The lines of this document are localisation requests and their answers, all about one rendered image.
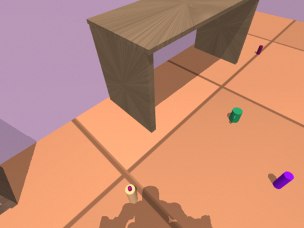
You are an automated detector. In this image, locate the desk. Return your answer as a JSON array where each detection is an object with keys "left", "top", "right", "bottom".
[{"left": 86, "top": 0, "right": 259, "bottom": 133}]

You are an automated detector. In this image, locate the bookshelf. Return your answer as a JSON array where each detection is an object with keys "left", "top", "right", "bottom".
[{"left": 0, "top": 166, "right": 18, "bottom": 215}]

